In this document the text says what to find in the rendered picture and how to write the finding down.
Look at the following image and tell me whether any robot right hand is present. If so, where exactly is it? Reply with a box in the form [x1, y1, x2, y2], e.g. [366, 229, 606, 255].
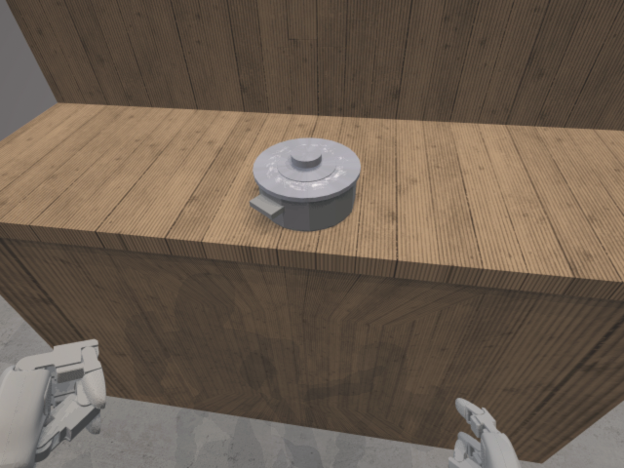
[448, 398, 522, 468]

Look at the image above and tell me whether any knob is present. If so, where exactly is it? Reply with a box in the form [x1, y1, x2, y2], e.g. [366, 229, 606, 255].
[291, 145, 322, 169]

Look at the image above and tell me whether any table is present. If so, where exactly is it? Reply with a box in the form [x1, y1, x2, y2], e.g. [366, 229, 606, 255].
[0, 0, 624, 463]

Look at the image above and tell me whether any pot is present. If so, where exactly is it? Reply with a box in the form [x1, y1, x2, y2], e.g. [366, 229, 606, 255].
[250, 183, 356, 232]

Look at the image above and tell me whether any lid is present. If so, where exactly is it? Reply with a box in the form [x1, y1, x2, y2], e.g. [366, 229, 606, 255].
[253, 137, 361, 203]

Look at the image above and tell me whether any robot left hand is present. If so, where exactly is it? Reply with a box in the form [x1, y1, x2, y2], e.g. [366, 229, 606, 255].
[0, 339, 106, 468]

